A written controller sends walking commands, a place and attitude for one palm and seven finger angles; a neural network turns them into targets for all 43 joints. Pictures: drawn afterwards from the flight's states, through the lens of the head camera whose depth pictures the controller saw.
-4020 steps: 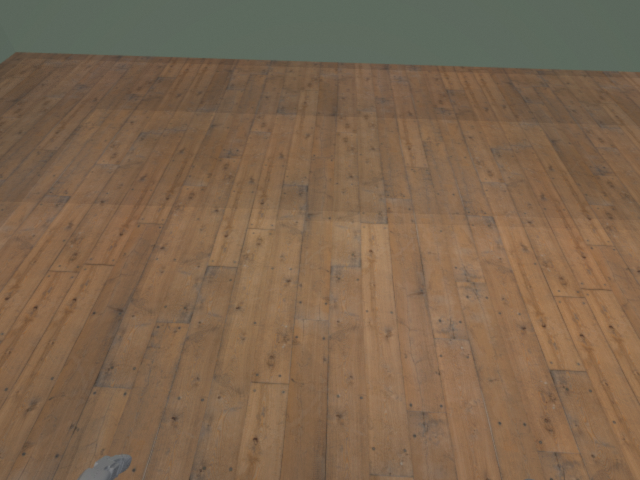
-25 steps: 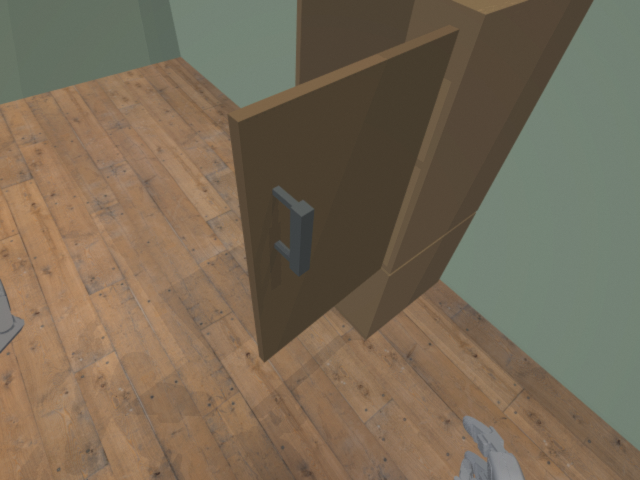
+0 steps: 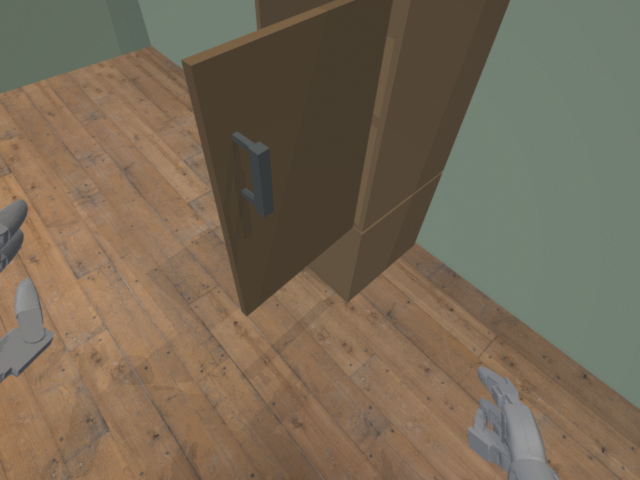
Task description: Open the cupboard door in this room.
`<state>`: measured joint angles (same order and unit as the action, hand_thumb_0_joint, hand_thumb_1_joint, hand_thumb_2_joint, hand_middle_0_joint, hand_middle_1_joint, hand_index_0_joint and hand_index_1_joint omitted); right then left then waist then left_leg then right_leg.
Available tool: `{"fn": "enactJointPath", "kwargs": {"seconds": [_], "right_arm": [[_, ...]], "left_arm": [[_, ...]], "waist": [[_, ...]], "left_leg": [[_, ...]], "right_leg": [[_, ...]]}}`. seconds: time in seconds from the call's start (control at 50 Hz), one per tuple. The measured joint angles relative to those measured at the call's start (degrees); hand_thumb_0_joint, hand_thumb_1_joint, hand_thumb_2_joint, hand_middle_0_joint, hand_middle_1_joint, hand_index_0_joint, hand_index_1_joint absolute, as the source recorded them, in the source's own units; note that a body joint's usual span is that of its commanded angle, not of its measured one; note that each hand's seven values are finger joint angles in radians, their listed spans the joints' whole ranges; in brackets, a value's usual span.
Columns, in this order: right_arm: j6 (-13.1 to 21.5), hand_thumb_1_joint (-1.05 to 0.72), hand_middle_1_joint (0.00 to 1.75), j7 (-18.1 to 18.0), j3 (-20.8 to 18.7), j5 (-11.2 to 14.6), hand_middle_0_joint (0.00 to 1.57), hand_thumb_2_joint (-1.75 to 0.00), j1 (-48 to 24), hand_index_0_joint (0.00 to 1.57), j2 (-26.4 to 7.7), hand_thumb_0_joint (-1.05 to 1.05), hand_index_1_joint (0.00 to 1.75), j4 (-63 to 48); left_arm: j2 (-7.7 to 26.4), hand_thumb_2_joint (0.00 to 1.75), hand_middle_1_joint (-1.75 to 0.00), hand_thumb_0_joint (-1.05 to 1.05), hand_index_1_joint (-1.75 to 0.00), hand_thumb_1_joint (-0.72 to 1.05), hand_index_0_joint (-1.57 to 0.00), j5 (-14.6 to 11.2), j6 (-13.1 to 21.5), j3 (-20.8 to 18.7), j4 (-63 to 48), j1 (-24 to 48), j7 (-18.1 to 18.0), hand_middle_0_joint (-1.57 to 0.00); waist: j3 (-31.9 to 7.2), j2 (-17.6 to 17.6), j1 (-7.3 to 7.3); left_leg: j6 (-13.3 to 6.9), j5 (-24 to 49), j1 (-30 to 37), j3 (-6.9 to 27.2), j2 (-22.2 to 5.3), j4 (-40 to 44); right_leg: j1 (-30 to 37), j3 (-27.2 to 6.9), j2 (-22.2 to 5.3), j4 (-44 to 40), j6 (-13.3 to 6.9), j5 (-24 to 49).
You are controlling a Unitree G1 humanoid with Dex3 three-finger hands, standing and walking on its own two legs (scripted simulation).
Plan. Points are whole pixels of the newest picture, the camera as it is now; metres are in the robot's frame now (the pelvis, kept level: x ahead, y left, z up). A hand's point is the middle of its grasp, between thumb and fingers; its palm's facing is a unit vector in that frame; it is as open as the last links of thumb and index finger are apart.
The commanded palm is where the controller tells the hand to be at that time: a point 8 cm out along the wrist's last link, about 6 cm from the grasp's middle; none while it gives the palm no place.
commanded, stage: stop stepping back and stand still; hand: left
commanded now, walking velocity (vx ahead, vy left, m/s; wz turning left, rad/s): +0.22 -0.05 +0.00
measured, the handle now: (252, 175) +0.50 +0.13 +0.08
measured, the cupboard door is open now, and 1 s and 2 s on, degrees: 93 93 93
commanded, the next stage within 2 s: let the arm hang, fingers relaxed in 1.00 s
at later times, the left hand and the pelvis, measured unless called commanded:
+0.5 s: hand out of the picture +0.12 +0.26 +0.16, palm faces +0.46 -0.75 -0.48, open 7.5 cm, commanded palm +0.06 +0.29 +0.18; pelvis -0.07 -0.02 -0.01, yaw +3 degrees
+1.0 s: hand out of the picture +0.13 +0.26 +0.16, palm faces +0.42 -0.77 -0.48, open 7.5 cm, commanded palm +0.06 +0.30 +0.18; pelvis -0.06 -0.01 +0.00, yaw +4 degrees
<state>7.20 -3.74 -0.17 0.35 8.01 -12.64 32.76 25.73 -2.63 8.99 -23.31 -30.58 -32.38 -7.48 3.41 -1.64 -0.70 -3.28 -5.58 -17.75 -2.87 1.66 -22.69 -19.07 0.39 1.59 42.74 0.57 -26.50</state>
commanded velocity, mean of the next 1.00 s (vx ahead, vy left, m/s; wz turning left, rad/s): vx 0.09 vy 0.02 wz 0.00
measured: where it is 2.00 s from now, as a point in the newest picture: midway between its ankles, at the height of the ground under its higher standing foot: outside the picture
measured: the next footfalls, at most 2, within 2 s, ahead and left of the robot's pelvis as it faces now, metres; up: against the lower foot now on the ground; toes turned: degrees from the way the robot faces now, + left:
right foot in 0.10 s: +0.01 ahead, -0.10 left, +0.00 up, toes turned +3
left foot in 0.38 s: -0.05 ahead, +0.11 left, +0.00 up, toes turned +6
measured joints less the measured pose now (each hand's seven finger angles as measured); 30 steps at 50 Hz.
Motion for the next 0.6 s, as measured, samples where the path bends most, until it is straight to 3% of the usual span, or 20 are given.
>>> {"fn": "enactJointPath", "kwargs": {"seconds": [0.1,0.16,0.2,0.24,0.3,0.38,0.44,0.48,0.54,0.6], "right_arm": [[-0.29,-0.91,0.3,-0.22,1.3,-0.19,0.2,-0.9,3.52,0.2,1.61,0.01,0.3,-0.55],[-1.57,-0.91,0.3,-0.21,1.21,-0.56,0.2,-0.9,4.43,0.2,1.47,0.01,0.3,1.75],[-2.03,-0.91,0.3,-0.19,1.2,-0.88,0.2,-0.9,5.24,0.2,1.28,0.01,0.3,4.15],[-2.23,-0.91,0.3,-0.36,1.27,-1.07,0.2,-0.9,6.47,0.2,1.08,0.01,0.3,5.62],[-1.55,-0.9,0.3,-1.12,1.08,-1.22,0.2,-0.9,8.13,0.21,0.38,0.01,0.3,6.29],[0.03,-0.91,0.3,-1.8,0.16,-1.43,0.2,-0.9,8.63,0.2,-1.71,0.01,0.3,5.31],[0.25,-0.91,0.3,-1.34,-0.09,-1.13,0.2,-0.9,7.58,0.2,-1.03,0.02,0.3,4.54],[0.52,-0.91,0.3,-1.04,0.17,-0.94,0.2,-0.9,7.6,0.2,-0.5,0.01,0.3,4.08],[0.93,-0.91,0.3,-0.75,0.48,-0.8,0.2,-0.9,7.69,0.2,0.09,0.01,0.3,3.95],[0.84,-0.91,0.3,-0.34,0.56,-0.77,0.2,-0.9,7.12,0.2,0.16,0.01,0.3,4.45]], "left_arm": [[0.88,0.9,-0.3,0.02,-0.3,0.88,-0.21,0.54,-0.47,-1.02,-1.04,-3.93,-0.68,-0.21],[-0.41,0.9,-0.3,0.02,-0.3,0.88,-0.21,0.87,-0.09,-0.48,0.19,-2.93,-0.59,-0.21],[-1.92,0.9,-0.3,0.02,-0.3,0.88,-0.21,1.15,0.44,-0.01,1.28,-1.56,-0.52,-0.21],[-3.41,0.9,-0.3,0.02,-0.3,0.88,-0.21,1.39,1.1,0.47,3.24,0.35,-0.58,-0.21],[-4.81,0.9,-0.3,0.01,-0.3,0.88,-0.21,1.97,1.56,1.39,6.42,3.07,-1.04,-0.21],[-5.52,0.9,-0.3,0.01,-0.3,0.88,-0.21,2.24,1.56,2.36,6.45,3.88,-1.5,-0.21],[-3.72,0.9,-0.3,0.02,-0.3,0.88,-0.21,1.98,2.06,1.18,5.29,2.37,-1.54,-0.21],[-2.51,0.9,-0.3,0.02,-0.3,0.88,-0.21,1.92,2.28,0.24,4.89,0.65,-1.33,-0.21],[-1.73,0.9,-0.3,0.02,-0.3,0.88,-0.21,1.93,2.74,-0.55,4.72,0.13,-1.12,-0.21],[-2.3,0.9,-0.3,0.02,-0.3,0.88,-0.21,1.89,3.6,-0.55,4.9,1.5,-1.02,-0.21]], "waist": [[-1.66,-0.45,-0.1],[-2.37,0.59,1.07],[-3.81,0.07,2.28],[-5.56,-0.51,2.45],[-7.47,-0.7,1.63],[-7.28,1.34,-0.02],[-5.0,-0.38,-0.44],[-4.79,-0.41,-0.63],[-4.6,0.57,-0.26],[-4.43,1.6,0.54]], "left_leg": [[1.28,-0.36,-1.21,0.41,0.26,-1.11],[2.98,-10.83,-5.84,2.19,0.18,-14.34],[3.57,-12.36,-8.31,2.29,0.2,-25.47],[3.6,-12.12,-7.68,1.53,-0.69,-28.71],[2.39,-14.53,-2.33,0.7,-2.29,-21.77],[0.86,-14.69,7.04,1.42,-3.8,-4.53],[3.69,-11.74,7.51,0.57,-2.68,-5.27],[4.3,-12.36,7.79,0.29,-2.69,-6.27],[4.23,-13.58,7.44,0.46,-3.24,-8.15],[2.58,-16.16,5.35,1.18,-3.38,-11.85]], "right_leg": [[4.78,2.58,-1.25,-11.32,-1.27,4.18],[4.68,3.57,-0.81,-13.84,-3.87,12.6],[4.15,3.11,-1.06,-14.84,-4.34,14.08],[3.85,3.2,-1.54,-16.18,-4.19,14.71],[3.01,4.1,-2.13,-17.03,-4.07,15.7],[0.87,5.99,-1.66,-14.69,-3.47,15.29],[0.27,4.57,-2.85,-11.5,-2.63,14.22],[0.57,4.2,-2.82,-10.81,-2.61,13.79],[0.91,4.43,-2.32,-10.43,-3.05,13.54],[0.23,4.76,-1.85,-9.77,-3.31,13.29]]}}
